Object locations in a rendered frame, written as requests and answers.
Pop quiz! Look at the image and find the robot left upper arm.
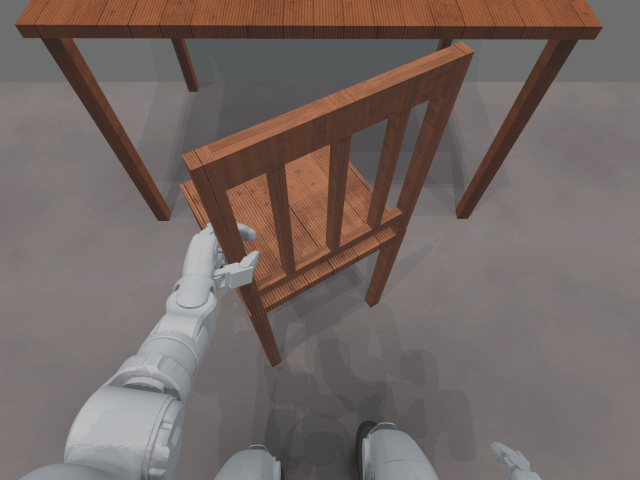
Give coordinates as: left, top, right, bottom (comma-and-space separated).
18, 385, 185, 480

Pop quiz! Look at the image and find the left robot hand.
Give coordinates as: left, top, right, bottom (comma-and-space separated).
182, 222, 259, 291

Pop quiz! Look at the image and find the chair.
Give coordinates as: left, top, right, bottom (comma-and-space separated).
179, 42, 475, 367

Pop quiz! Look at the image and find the left robot forearm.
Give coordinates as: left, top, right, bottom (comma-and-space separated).
64, 274, 217, 463

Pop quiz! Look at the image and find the table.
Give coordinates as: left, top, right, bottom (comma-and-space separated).
15, 0, 603, 221

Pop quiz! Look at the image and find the right robot foot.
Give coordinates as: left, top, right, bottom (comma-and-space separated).
356, 421, 377, 480

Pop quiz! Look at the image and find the robot left shin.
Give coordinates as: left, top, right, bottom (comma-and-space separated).
248, 445, 271, 455

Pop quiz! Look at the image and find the right robot hand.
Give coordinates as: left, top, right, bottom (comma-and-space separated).
491, 442, 541, 480

